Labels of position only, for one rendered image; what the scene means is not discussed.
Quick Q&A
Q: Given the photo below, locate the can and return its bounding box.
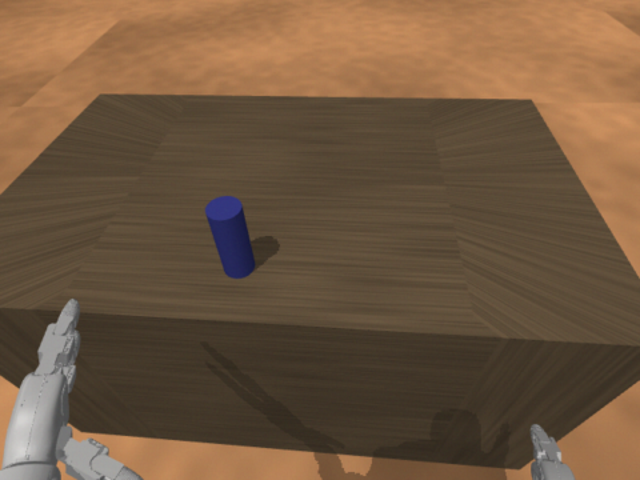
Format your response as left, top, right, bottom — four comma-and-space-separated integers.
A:
205, 196, 255, 279

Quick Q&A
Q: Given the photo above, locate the left robot hand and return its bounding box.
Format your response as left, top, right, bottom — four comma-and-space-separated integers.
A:
2, 299, 143, 480

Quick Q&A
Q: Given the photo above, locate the right robot hand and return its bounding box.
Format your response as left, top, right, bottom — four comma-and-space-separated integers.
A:
530, 424, 576, 480

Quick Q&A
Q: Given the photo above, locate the left robot arm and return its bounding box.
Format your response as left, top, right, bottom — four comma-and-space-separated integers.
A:
0, 461, 61, 480

